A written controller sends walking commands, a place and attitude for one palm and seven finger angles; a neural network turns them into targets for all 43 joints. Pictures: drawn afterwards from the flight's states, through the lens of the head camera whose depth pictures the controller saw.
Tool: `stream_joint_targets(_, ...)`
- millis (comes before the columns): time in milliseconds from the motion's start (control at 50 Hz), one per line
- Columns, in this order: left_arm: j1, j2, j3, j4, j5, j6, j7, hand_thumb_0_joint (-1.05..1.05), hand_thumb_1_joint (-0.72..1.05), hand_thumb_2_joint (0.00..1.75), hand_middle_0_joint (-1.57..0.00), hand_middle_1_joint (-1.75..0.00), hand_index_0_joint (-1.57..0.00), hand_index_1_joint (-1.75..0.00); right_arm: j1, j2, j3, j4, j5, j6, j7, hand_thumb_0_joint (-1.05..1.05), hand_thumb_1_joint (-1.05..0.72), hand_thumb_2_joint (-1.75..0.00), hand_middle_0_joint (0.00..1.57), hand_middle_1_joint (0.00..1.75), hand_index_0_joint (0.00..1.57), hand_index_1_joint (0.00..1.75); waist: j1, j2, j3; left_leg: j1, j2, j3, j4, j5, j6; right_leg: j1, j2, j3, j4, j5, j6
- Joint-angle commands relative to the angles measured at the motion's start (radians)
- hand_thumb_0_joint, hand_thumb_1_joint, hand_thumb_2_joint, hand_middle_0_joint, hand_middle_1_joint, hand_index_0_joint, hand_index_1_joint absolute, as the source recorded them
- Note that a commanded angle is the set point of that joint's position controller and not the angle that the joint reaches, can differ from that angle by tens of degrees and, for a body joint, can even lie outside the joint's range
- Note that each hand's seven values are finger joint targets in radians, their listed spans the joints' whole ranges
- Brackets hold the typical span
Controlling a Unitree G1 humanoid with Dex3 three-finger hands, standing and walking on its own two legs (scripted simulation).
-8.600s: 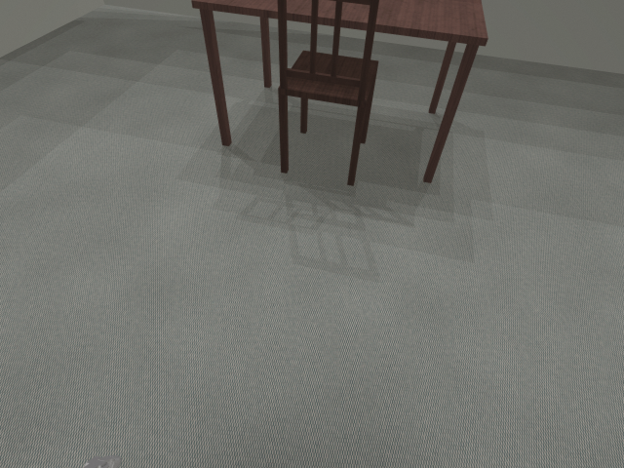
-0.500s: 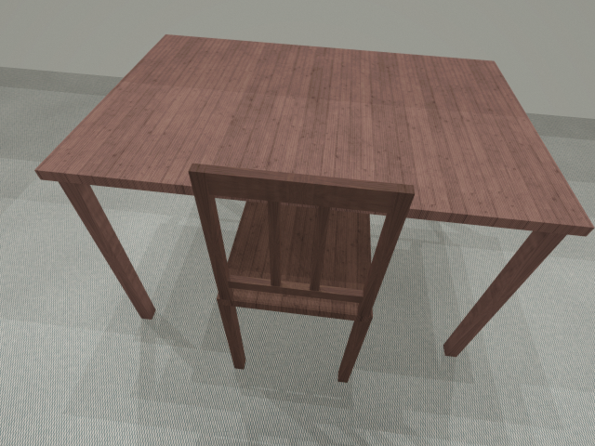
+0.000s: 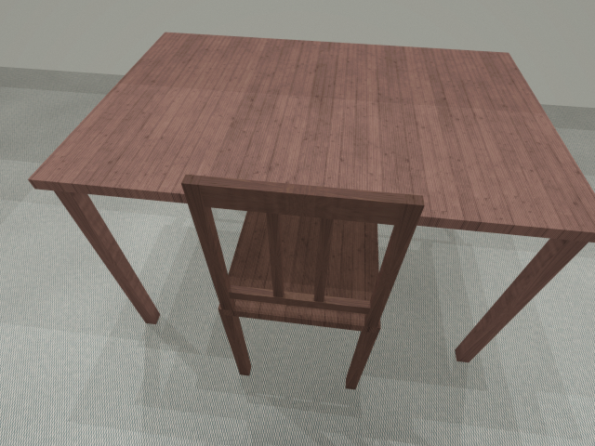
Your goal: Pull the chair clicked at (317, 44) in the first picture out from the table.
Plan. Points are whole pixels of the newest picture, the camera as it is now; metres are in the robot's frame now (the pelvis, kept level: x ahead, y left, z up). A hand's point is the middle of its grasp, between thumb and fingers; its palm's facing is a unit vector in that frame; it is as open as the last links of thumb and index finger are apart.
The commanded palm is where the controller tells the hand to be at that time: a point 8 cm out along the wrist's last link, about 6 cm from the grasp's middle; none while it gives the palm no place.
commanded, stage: come to a stop and stand still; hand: left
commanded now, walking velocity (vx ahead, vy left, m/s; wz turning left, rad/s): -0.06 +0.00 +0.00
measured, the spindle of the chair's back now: (276, 257) +0.46 +0.08 -0.09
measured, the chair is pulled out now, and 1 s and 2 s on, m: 0.00 0.00 0.00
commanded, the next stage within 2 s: look again from close up in 0.68 s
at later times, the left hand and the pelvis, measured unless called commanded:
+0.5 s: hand out of the picture +0.00 +0.16 -0.16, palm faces +0.00 -0.96 -0.27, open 7.4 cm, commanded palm none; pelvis -0.05 -0.03 +0.00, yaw +0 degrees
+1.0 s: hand out of the picture -0.07 +0.15 -0.17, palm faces +0.00 -0.98 -0.20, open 7.4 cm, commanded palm none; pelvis -0.06 -0.02 +0.01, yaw +0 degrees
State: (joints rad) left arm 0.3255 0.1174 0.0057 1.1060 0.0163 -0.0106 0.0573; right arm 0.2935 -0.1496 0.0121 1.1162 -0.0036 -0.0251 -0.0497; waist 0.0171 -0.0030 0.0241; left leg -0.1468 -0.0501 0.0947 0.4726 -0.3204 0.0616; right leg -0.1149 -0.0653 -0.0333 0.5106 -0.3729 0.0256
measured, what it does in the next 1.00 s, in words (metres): shifts its weight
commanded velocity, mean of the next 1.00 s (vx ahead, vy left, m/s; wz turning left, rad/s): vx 0.00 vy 0.00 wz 0.00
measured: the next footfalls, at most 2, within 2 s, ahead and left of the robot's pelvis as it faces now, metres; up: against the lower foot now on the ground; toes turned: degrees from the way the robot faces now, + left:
none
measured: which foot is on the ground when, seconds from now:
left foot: down 0.00-1.00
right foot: down 0.00-1.00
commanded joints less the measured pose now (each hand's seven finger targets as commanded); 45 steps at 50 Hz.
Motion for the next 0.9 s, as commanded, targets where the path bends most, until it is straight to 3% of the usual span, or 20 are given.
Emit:
stream_joint_targets(0, 0.104, 0.111, 0.016, -0.027, -0.003, -0.009, 0.010, 0.00, 0.90, 0.90, -0.20, -0.30, -0.20, -0.30, 0.064, -0.097, -0.025, -0.030, -0.001, -0.003, -0.002, 0.00, -0.90, -0.90, 0.20, 0.30, 0.20, 0.30, -0.008, -0.030, -0.013, 0.077, 0.161, -0.132, -0.052, 0.674, -0.013, -0.038, -0.076, 0.052, -0.029, 0.575, -0.063)
stream_joint_targets(60, 0.084, 0.117, 0.013, -0.035, -0.002, -0.006, 0.007, 0.00, 0.90, 0.90, -0.20, -0.30, -0.20, -0.30, 0.048, -0.092, -0.022, -0.027, -0.003, -0.003, 0.004, 0.00, -0.90, -0.90, 0.20, 0.30, 0.20, 0.30, -0.005, -0.009, -0.029, 0.082, 0.159, -0.126, -0.073, 0.585, -0.014, -0.031, -0.075, 0.055, -0.061, 0.496, -0.057)
stream_joint_targets(80, -0.061, 0.283, -0.001, -0.120, -0.025, -0.020, 0.007, 0.00, 0.90, 0.90, -0.20, -0.30, -0.20, -0.30, -0.042, -0.206, -0.037, -0.112, -0.004, -0.005, 0.018, 0.00, -0.90, -0.90, 0.20, 0.30, 0.20, 0.30, -0.029, 0.084, 0.098, 0.010, 0.094, -0.152, -0.134, 0.579, -0.010, -0.129, 0.036, -0.009, -0.006, 0.313, -0.072)
stream_joint_targets(100, 0.002, 0.248, 0.020, -0.148, -0.007, -0.014, 0.002, 0.00, 0.90, 0.90, -0.20, -0.30, -0.20, -0.30, -0.021, -0.227, -0.077, -0.123, -0.015, -0.030, 0.021, 0.00, -0.90, -0.90, 0.20, 0.30, 0.20, 0.30, -0.005, 0.032, 0.053, -0.023, 0.191, -0.203, -0.105, 0.550, -0.017, -0.154, 0.012, 0.032, 0.031, 0.136, -0.067)
stream_joint_targets(120, 0.011, 0.221, 0.016, -0.141, -0.006, -0.020, 0.000, 0.00, 0.90, 0.90, -0.20, -0.30, -0.20, -0.30, -0.051, -0.210, -0.078, -0.128, -0.014, -0.031, 0.023, 0.00, -0.90, -0.90, 0.20, 0.30, 0.20, 0.30, 0.005, 0.047, -0.021, 0.024, 0.188, -0.209, -0.077, 0.595, -0.003, -0.114, -0.001, 0.039, 0.005, 0.200, -0.082)
stream_joint_targets(140, 0.022, 0.212, 0.019, -0.142, -0.006, -0.028, 0.000, 0.00, 0.90, 0.90, -0.20, -0.30, -0.20, -0.30, -0.072, -0.188, -0.079, -0.136, -0.009, -0.029, 0.027, 0.00, -0.90, -0.90, 0.20, 0.30, 0.20, 0.30, 0.009, 0.036, -0.065, 0.043, 0.174, -0.191, -0.045, 0.560, -0.004, -0.095, -0.017, 0.052, -0.040, 0.244, -0.088)
stream_joint_targets(160, 0.011, 0.218, 0.021, -0.143, -0.007, -0.033, 0.001, 0.00, 0.90, 0.90, -0.20, -0.30, -0.20, -0.30, -0.087, -0.177, -0.076, -0.139, -0.006, -0.025, 0.031, 0.00, -0.90, -0.90, 0.20, 0.30, 0.20, 0.30, 0.003, 0.037, -0.074, 0.046, 0.154, -0.174, -0.016, 0.532, -0.010, -0.079, -0.035, 0.070, -0.068, 0.312, -0.091)
stream_joint_targets(180, 0.012, 0.211, 0.023, -0.143, -0.009, -0.033, 0.002, 0.00, 0.90, 0.90, -0.20, -0.30, -0.20, -0.30, -0.080, -0.137, -0.069, -0.144, -0.005, -0.015, 0.034, 0.00, -0.90, -0.90, 0.20, 0.30, 0.20, 0.30, -0.003, -0.014, -0.097, 0.038, 0.145, -0.155, -0.001, 0.457, -0.017, -0.061, -0.049, 0.079, -0.085, 0.359, -0.089)
stream_joint_targets(220, -0.014, 0.205, 0.018, -0.146, -0.008, -0.033, 0.001, 0.00, 0.90, 0.90, -0.20, -0.30, -0.20, -0.30, -0.100, -0.134, -0.063, -0.141, -0.007, 0.001, 0.041, 0.00, -0.90, -0.90, 0.20, 0.30, 0.20, 0.30, -0.014, -0.029, -0.036, -0.002, 0.123, -0.136, -0.008, 0.303, -0.033, -0.083, -0.076, 0.105, -0.117, 0.368, -0.086)
stream_joint_targets(240, -0.032, 0.214, 0.018, -0.149, -0.007, -0.033, -0.001, 0.00, 0.90, 0.90, -0.20, -0.30, -0.20, -0.30, -0.105, -0.139, -0.063, -0.141, -0.010, 0.007, 0.043, 0.00, -0.90, -0.90, 0.20, 0.30, 0.20, 0.30, -0.021, -0.002, -0.008, -0.011, 0.120, -0.133, -0.021, 0.256, -0.038, -0.106, -0.080, 0.115, -0.131, 0.320, -0.086)
stream_joint_targets(320, -0.061, 0.230, 0.014, -0.156, -0.002, -0.030, -0.004, 0.00, 0.90, 0.90, -0.20, -0.30, -0.20, -0.30, -0.119, -0.151, -0.055, -0.135, -0.011, 0.018, 0.052, 0.00, -0.90, -0.90, 0.20, 0.30, 0.20, 0.30, -0.025, -0.029, 0.019, -0.011, 0.117, -0.127, -0.046, 0.174, -0.045, -0.142, -0.075, 0.132, -0.175, 0.176, -0.073)
stream_joint_targets(360, -0.071, 0.243, 0.014, -0.154, -0.001, -0.032, -0.005, 0.00, 0.90, 0.90, -0.20, -0.30, -0.20, -0.30, -0.133, -0.161, -0.055, -0.135, -0.009, 0.018, 0.055, 0.00, -0.90, -0.90, 0.20, 0.30, 0.20, 0.30, -0.025, -0.061, 0.039, -0.017, 0.115, -0.129, -0.052, 0.161, -0.047, -0.158, -0.077, 0.138, -0.196, 0.139, -0.067)
stream_joint_targets(480, -0.059, 0.227, 0.004, -0.135, 0.000, -0.030, -0.007, 0.00, 0.90, 0.90, -0.20, -0.30, -0.20, -0.30, -0.128, -0.153, -0.040, -0.105, -0.010, 0.016, 0.056, 0.00, -0.90, -0.90, 0.20, 0.30, 0.20, 0.30, -0.019, -0.016, 0.022, 0.004, 0.126, -0.125, -0.085, 0.176, -0.044, -0.146, -0.062, 0.122, -0.184, 0.147, -0.056)
stream_joint_targets(540, -0.049, 0.222, 0.002, -0.117, -0.002, -0.032, -0.008, 0.00, 0.90, 0.90, -0.20, -0.30, -0.20, -0.30, -0.124, -0.155, -0.038, -0.089, -0.007, 0.013, 0.055, 0.00, -0.90, -0.90, 0.20, 0.30, 0.20, 0.30, -0.017, -0.029, 0.023, -0.003, 0.126, -0.129, -0.091, 0.177, -0.044, -0.142, -0.063, 0.116, -0.183, 0.152, -0.050)
stream_joint_targets(660, -0.013, 0.198, -0.002, -0.075, -0.004, -0.035, -0.006, 0.00, 0.90, 0.90, -0.20, -0.30, -0.20, -0.30, -0.102, -0.141, -0.033, -0.046, -0.004, 0.005, 0.048, 0.00, -0.90, -0.90, 0.20, 0.30, 0.20, 0.30, -0.012, -0.009, 0.001, 0.013, 0.137, -0.131, -0.092, 0.239, -0.037, -0.109, -0.060, 0.097, -0.154, 0.253, -0.047)
stream_joint_targets(880, 0.033, 0.168, -0.008, -0.025, -0.003, -0.028, -0.007, 0.00, 0.90, 0.90, -0.20, -0.30, -0.20, -0.30, -0.058, -0.115, -0.031, 0.003, 0.001, 0.005, 0.041, 0.00, -0.90, -0.90, 0.20, 0.30, 0.20, 0.30, -0.011, -0.009, 0.037, 0.008, 0.144, -0.126, -0.121, 0.193, -0.030, -0.125, -0.049, 0.085, -0.164, 0.194, -0.045)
